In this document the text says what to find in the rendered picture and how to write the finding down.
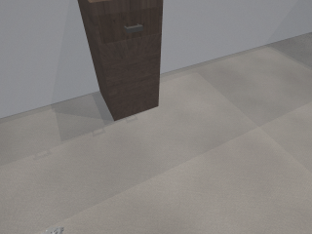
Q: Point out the cabinet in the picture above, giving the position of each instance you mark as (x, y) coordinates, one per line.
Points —
(128, 71)

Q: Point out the handle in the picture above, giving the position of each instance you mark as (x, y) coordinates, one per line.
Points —
(134, 28)

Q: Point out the drawer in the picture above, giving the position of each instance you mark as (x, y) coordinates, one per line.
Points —
(111, 26)

